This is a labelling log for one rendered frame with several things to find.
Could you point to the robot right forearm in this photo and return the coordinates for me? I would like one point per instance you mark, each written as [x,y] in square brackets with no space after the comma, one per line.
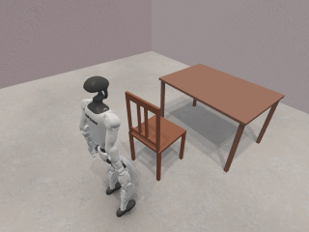
[116,161]

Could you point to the chair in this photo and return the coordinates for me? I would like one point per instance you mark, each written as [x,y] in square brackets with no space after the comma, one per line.
[157,133]

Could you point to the robot left upper arm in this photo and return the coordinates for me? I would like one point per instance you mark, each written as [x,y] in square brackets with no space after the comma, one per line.
[83,123]

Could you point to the robot right foot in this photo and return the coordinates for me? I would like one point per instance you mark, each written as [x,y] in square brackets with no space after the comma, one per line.
[130,204]

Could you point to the left robot hand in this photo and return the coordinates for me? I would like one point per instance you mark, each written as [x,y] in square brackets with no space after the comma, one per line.
[91,148]

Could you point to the robot right upper arm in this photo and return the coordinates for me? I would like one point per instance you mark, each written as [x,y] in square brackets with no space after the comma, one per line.
[112,123]

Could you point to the robot left forearm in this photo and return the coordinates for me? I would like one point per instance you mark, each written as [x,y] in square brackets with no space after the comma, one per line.
[88,136]

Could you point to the table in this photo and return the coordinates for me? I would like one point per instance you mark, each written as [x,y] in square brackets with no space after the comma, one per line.
[236,98]

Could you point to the right robot hand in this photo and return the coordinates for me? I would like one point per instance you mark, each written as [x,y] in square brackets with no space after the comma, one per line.
[123,178]

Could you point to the robot right shin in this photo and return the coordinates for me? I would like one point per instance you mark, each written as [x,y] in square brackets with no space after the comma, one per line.
[126,194]

